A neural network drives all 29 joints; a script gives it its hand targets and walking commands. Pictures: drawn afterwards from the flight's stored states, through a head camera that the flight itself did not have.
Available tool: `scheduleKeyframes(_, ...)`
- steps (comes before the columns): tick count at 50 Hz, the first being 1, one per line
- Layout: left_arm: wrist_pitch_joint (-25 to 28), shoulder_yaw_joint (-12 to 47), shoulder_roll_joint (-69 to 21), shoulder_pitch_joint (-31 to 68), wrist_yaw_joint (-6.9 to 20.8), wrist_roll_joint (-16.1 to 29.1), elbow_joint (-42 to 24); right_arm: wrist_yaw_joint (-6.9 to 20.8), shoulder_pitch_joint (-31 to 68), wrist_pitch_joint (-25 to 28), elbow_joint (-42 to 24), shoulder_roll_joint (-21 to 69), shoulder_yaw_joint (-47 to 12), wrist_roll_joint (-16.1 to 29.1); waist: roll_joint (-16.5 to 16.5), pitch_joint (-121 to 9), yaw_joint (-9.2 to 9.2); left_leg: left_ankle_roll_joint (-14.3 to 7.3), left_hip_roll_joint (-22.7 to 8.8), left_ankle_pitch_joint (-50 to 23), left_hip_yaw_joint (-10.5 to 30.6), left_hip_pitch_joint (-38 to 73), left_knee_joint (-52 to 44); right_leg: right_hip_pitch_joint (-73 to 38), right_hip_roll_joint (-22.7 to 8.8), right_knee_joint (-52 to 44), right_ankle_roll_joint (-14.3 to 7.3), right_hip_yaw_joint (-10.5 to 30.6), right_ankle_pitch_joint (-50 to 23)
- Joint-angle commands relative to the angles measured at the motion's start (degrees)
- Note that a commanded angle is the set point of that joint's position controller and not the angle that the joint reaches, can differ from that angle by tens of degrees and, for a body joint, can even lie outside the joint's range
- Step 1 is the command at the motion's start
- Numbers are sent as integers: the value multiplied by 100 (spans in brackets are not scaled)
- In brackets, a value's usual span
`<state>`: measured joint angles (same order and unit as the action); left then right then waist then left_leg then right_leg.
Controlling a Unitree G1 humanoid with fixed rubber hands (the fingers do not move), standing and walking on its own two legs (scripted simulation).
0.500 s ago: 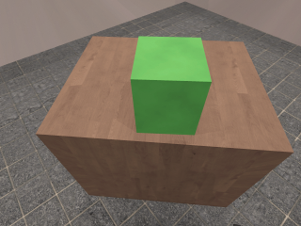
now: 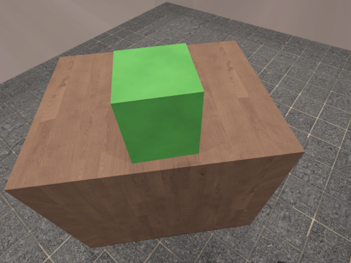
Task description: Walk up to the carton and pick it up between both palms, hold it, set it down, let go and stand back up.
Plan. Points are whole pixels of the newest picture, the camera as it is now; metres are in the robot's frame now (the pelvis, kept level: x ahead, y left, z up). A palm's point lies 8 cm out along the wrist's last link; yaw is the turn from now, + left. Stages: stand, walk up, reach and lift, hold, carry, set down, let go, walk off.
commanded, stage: walk up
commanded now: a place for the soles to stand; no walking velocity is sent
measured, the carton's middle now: (158, 104) +0.52 +0.07 +0.06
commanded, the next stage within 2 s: stand in 0.44 s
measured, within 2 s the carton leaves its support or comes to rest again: neither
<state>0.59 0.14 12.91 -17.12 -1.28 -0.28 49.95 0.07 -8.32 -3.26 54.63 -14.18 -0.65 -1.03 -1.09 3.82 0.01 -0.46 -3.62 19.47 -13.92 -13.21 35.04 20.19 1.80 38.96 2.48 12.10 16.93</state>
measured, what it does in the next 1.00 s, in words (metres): stands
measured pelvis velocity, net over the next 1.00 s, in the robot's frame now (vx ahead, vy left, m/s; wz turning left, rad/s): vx -0.02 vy -0.01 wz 0.01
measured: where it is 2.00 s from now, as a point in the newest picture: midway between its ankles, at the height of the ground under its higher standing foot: outside the picture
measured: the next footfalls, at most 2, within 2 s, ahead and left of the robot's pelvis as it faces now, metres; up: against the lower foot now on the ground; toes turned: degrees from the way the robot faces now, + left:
none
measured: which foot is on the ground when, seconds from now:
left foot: down 0.00-1.00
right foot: down 0.00-1.00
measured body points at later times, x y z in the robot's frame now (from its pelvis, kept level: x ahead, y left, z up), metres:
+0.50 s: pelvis +0.01 +0.00 +0.00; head +0.02 -0.01 +0.45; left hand +0.09 +0.24 -0.13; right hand +0.03 -0.25 -0.15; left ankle +0.00 +0.11 -0.72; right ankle +0.05 -0.13 -0.72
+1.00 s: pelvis -0.02 -0.01 -0.03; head +0.03 -0.01 +0.41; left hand +0.18 +0.23 -0.12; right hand +0.15 -0.27 -0.15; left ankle -0.01 +0.11 -0.72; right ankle +0.05 -0.13 -0.72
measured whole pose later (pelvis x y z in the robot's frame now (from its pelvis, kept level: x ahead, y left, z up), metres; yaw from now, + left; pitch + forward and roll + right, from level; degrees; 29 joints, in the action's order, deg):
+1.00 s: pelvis -0.02 -0.01 -0.03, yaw +1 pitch -3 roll -1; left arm -34.7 -0.5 14.5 1.2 4.6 -7.2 25.1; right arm 1.3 0.1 -7.4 43.4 -14.0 5.2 3.3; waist 1.3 10.4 2.5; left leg 0.0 -5.6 27.2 -5.0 -23.5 54.0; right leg 26.8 1.0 50.6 0.7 0.4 20.9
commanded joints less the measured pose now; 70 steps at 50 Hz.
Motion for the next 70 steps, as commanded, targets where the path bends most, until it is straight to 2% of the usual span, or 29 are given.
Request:
scheduleKeyframes(1, 78, -241, 1068, -116, -64, -7, -416, -30, -122, 116, -413, -626, 129, 0, -492, -381, 89, -276, -217, 180, 844, 840, -560, 866, -538, -1114, -721, 1041, -841)
scheduleKeyframes(3, 61, -194, 950, -83, -60, -7, -427, -41, -171, 143, -399, -757, 168, 10, -229, -364, 93, -423, -518, 224, 978, 837, -943, 866, -276, -668, -557, 586, -876)
scheduleKeyframes(5, 47, -180, 823, -185, -61, -23, -430, -75, -137, 158, -375, -959, 223, -21, 141, -320, 5, -728, -1151, 317, 1228, 584, -1406, 610, -29, 149, -384, -103, -848)
scheduleKeyframes(7, 40, -181, 700, -294, -67, -57, -446, -79, 36, 156, -389, -1005, 215, -22, 343, -195, -102, -897, -1590, 37, 1202, 163, -1513, 352, -91, 320, -374, -416, -280)
scheduleKeyframes(8, 46, -180, 665, -338, -65, -67, -453, -58, 135, 147, -395, -981, 179, -27, 377, -161, -157, -817, -1561, -55, 1006, -75, -1425, 56, -162, 83, -418, -434, -209)
scheduleKeyframes(9, 68, -178, 656, -391, -56, -45, -447, -29, 190, 124, -403, -924, 140, -20, 296, -142, -210, -645, -1303, -10, 726, -177, -1241, -121, -207, -243, -491, -341, -572)
scheduleKeyframes(11, 111, -209, 930, -347, -35, 9, -425, 14, 156, 57, -418, -813, 101, 0, -93, -89, -120, -302, -597, 234, 394, 85, -570, 166, -366, -739, -646, 352, -1329)
scheduleKeyframes(13, 116, -238, 1168, -322, -54, 39, -423, 33, -144, 26, -380, -697, 64, 26, -469, -272, 2, -126, -177, 454, 509, 487, -128, 500, -720, -1286, -886, 1268, -1264)
scheduleKeyframes(14, 100, -243, 1194, -228, -72, 51, -420, 33, -310, 32, -356, -616, 38, 50, -612, -307, 71, -107, -72, 527, 650, 507, -174, 521, -823, -1495, -961, 1540, -960)
scheduleKeyframes(15, 75, -215, 1148, -122, -84, 43, -407, 26, -441, 64, -299, -564, 16, 70, -634, -349, 135, -132, -66, 462, 768, 623, -400, 546, -811, -1564, -941, 1515, -768)
scheduleKeyframes(17, 35, -131, 962, 27, -76, 16, -349, -5, -584, 165, -189, -615, 3, 89, -493, -427, 161, -245, -270, 103, 941, 925, -931, 550, -561, -1354, -729, 1030, -716)
scheduleKeyframes(19, 37, -50, 787, -64, -55, 12, -221, -39, -495, 224, -112, -829, 63, 64, -92, -340, 50, -374, -617, -205, 1011, 853, -1316, 394, -217, -801, -505, 344, -1130)
scheduleKeyframes(20, 42, -46, 743, -108, -58, 0, -178, -50, -449, 235, -81, -892, 74, 55, 0, -302, -9, -444, -803, -324, 991, 648, -1427, 205, -166, -551, -449, 74, -1248)
scheduleKeyframes(22, 50, -38, 713, -174, -63, -9, -105, -62, -349, 226, -81, -912, 76, 47, 110, -243, -78, -510, -940, -391, 877, 484, -1464, 66, -171, -418, -432, -88, -1294)
scheduleKeyframes(24, 60, -41, 737, -171, -71, -8, -47, -50, -285, 193, -100, -864, 76, 49, 195, -232, -78, -482, -840, -402, 706, 467, -1387, 17, -204, -448, -449, -58, -1469)
scheduleKeyframes(29, 68, -52, 856, -99, -108, 9, 33, -27, -401, 115, -36, -835, 100, 34, -12, -173, -16, -407, -638, -205, 595, 585, -1105, 205, -273, -641, -526, 229, -1603)
scheduleKeyframes(38, 55, -48, 950, -13, -127, 18, 121, -36, -598, 87, 88, -773, 97, 48, -351, -162, 70, -341, -410, 85, 666, 828, -980, 550, -347, -1089, -590, 733, -1075)
scheduleKeyframes(39, -991, -181, 1376, 4024, -27, 378, -1021, 226, 2926, 762, -1046, -552, 789, -492, 94, 111, 48, 1, -105, 750, 915, -1871, 42, 531, -251, -145, -513, -1160, 780)
scheduleKeyframes(40, -1749, 33, 1177, 3203, -83, 266, -1067, 404, 2162, 652, -870, -782, 928, -550, -22, -18, 8, 63, -48, 1070, 775, -1847, 241, 354, -196, 131, -578, -1256, 864)
scheduleKeyframes(41, -2316, -28, 1067, 2871, 39, 81, -1546, 456, 1621, 503, -1101, -758, 985, -497, -182, -749, 43, 148, -55, 785, 735, -1342, 496, 364, -250, 189, -616, -1296, 540)
scheduleKeyframes(42, -2749, -78, 984, 2556, 175, -87, -1911, 431, 1181, 346, -1259, -745, 998, -417, -165, -1207, 67, 275, -60, 533, 707, -961, 712, 416, -308, 198, -614, -1301, 77)
scheduleKeyframes(43, -3055, -154, 1022, 2439, 298, -296, -2273, 370, 872, 208, -1383, -754, 1062, -294, -90, -1510, 121, 387, -85, 343, 666, -704, 894, 529, -316, 248, -605, -1357, -403)
scheduleKeyframes(45, -3541, -235, 1027, 1991, 494, -657, -2594, 205, 424, -81, -1210, -784, 993, 167, 223, -1606, 301, 546, -133, -701, 740, -169, 1121, 454, -175, 430, -596, -1646, -1487)
scheduleKeyframes(47, -3720, -281, 982, 1624, 616, -811, -2958, 109, 399, -291, -1397, -829, 821, 499, 394, -1427, 308, 554, -137, -762, 804, -31, 1086, 358, -59, 368, -645, -1742, -1245)
scheduleKeyframes(51, -3565, -358, 955, 1156, 601, -854, -3375, -35, 265, -542, -1952, -645, 603, 555, 310, -776, 262, 306, -89, -401, 825, -454, 389, -398, 41, -2, -573, -1681, -964)
scheduleKeyframes(53, -3372, -420, 1050, 1275, 571, -827, -3421, -99, 271, -552, -2209, -368, 539, 460, 200, -537, 229, 168, -38, 101, 748, -707, 158, -532, -38, -273, -509, -1522, -531)
scheduleKeyframes(59, -2625, -460, 1222, 1784, 380, -579, -3523, -208, 256, -192, -2808, 133, 640, 37, 463, -521, 272, -37, -109, 605, 716, -1322, -278, -1087, -93, -410, -376, -1369, -280)
scheduleKeyframes(66, -1934, -438, 1326, 1758, 355, -144, -3396, -352, -88, 302, -2984, 494, 649, -157, 283, -851, 353, -80, -25, 50, 682, -1073, -524, -1509, -187, -655, -306, -1296, -744)
scheduleKeyframes(70, -1685, -490, 1308, 1475, 352, 0, -3230, -396, -252, 524, -3073, 569, 537, -103, 208, -835, 289, -49, 84, -453, 684, -682, -803, -1736, -191, -976, -275, -1267, -1068)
